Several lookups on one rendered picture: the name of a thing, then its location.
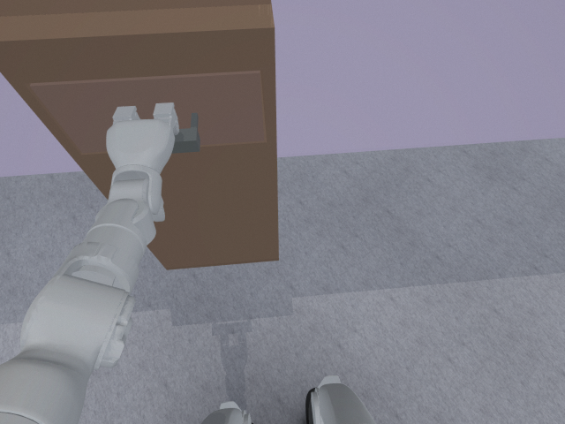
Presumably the left robot forearm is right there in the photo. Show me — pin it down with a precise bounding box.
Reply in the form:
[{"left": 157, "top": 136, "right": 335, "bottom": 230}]
[{"left": 20, "top": 164, "right": 162, "bottom": 351}]

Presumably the left robot shin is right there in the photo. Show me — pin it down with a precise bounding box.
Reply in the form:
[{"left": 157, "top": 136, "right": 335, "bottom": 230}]
[{"left": 220, "top": 401, "right": 242, "bottom": 412}]

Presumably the cabinet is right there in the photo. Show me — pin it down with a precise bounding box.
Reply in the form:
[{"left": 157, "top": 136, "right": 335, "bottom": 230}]
[{"left": 0, "top": 0, "right": 279, "bottom": 270}]

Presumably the right robot thigh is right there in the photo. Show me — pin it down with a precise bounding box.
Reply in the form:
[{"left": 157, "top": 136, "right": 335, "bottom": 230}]
[{"left": 311, "top": 383, "right": 376, "bottom": 424}]

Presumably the drawer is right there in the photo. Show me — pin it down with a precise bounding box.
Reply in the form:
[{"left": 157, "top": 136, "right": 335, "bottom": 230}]
[{"left": 30, "top": 71, "right": 264, "bottom": 153}]

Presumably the handle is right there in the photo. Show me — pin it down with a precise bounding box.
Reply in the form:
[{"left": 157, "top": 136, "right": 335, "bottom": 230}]
[{"left": 171, "top": 113, "right": 200, "bottom": 154}]

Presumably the robot left upper arm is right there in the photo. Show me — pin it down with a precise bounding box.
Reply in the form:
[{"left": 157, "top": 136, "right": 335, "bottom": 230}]
[{"left": 0, "top": 274, "right": 136, "bottom": 424}]

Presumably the left robot hand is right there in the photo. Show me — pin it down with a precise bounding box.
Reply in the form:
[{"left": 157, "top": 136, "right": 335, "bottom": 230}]
[{"left": 106, "top": 102, "right": 179, "bottom": 222}]

